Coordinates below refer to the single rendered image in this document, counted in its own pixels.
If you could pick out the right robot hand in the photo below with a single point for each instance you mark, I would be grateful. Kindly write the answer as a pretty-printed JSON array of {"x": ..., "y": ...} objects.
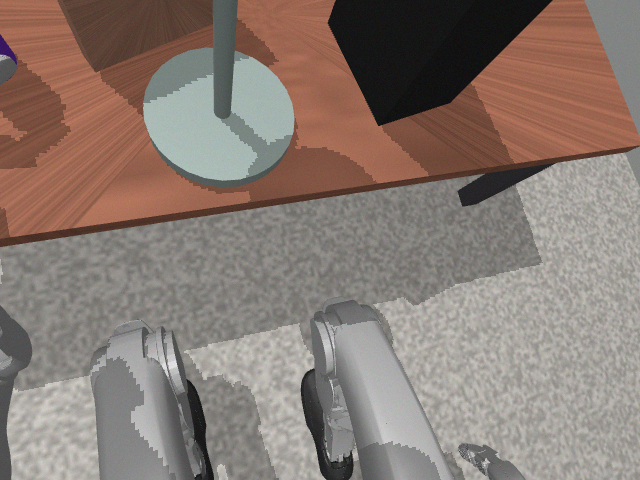
[{"x": 489, "y": 463}]

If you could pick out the left robot arm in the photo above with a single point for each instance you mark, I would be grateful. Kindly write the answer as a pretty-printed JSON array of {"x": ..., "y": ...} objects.
[{"x": 15, "y": 355}]

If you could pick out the right robot foot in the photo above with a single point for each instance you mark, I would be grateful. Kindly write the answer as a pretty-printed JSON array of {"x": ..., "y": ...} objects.
[{"x": 314, "y": 419}]

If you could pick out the left robot hand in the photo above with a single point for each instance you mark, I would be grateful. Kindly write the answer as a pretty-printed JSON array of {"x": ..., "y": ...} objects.
[{"x": 7, "y": 68}]

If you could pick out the left robot foot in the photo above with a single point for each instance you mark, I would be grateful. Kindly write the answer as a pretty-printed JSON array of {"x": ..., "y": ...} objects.
[{"x": 199, "y": 432}]

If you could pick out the desk lamp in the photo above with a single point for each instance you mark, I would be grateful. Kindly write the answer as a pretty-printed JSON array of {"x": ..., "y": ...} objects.
[{"x": 217, "y": 116}]

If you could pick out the coffee table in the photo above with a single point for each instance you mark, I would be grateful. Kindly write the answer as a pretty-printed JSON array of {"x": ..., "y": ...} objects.
[{"x": 76, "y": 157}]

